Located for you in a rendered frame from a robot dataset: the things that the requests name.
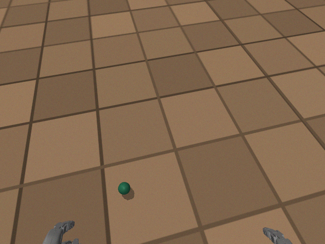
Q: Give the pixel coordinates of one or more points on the right robot hand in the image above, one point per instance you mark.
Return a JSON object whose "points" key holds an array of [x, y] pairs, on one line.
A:
{"points": [[276, 236]]}

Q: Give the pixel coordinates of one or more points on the left robot hand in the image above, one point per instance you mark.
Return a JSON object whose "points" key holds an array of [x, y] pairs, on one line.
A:
{"points": [[54, 236]]}

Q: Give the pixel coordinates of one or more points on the ball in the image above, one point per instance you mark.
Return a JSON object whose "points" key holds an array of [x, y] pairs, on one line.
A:
{"points": [[124, 188]]}

